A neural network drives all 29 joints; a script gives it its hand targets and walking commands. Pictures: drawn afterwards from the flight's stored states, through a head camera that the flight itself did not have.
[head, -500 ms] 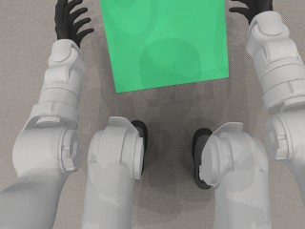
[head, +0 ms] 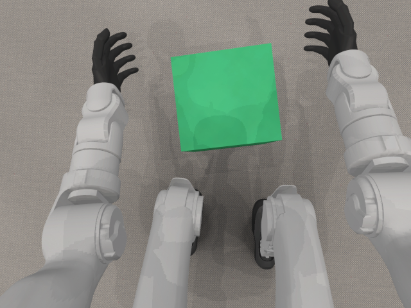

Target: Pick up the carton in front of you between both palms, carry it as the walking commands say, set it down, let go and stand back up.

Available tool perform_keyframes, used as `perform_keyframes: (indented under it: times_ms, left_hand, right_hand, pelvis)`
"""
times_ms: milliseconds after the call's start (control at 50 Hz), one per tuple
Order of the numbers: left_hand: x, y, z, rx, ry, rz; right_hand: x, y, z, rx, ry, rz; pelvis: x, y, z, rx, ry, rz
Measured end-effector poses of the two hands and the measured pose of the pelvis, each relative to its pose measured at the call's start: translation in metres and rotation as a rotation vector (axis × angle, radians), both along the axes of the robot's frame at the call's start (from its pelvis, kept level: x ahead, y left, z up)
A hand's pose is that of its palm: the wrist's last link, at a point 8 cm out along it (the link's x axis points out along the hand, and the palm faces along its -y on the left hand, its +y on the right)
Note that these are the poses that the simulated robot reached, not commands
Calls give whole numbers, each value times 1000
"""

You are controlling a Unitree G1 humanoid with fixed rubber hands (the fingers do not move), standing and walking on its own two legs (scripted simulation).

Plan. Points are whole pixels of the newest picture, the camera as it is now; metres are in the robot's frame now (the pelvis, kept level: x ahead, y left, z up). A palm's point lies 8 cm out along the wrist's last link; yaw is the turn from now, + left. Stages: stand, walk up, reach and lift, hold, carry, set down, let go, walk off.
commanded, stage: set down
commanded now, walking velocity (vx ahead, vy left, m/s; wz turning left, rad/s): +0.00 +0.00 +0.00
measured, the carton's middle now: (224, 108) +0.48 +0.02 -0.34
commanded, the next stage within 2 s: let go in 0.52 s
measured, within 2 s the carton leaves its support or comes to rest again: neither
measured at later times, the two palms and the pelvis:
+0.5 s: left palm (37, 45) +0.48 +0.23 +0.04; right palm out of the picture +0.54 -0.17 +0.04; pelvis +0.03 +0.00 +0.14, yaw +0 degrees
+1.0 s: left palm out of the picture +0.38 +0.25 +0.16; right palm out of the picture +0.41 -0.19 +0.15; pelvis +0.09 +0.01 +0.26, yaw -1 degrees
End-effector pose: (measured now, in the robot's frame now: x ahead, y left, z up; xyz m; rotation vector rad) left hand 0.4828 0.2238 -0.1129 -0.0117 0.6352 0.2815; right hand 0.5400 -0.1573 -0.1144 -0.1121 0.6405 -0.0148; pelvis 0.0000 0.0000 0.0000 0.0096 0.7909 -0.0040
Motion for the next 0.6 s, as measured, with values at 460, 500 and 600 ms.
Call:
perform_keyframes:
  times_ms: [460,500,600]
  left_hand:
    - [-4,8,142,-1,-11,-16]
    - [-4,8,154,-1,-10,-18]
    - [-6,8,177,9,3,-40]
  right_hand:
    - [0,-8,141,2,-4,25]
    - [0,-8,152,2,-3,26]
    - [-4,-10,176,-9,7,21]
  pelvis:
    - [25,-5,125,5,15,-4]
    - [27,-5,136,4,11,-5]
    - [34,-3,161,2,-1,-6]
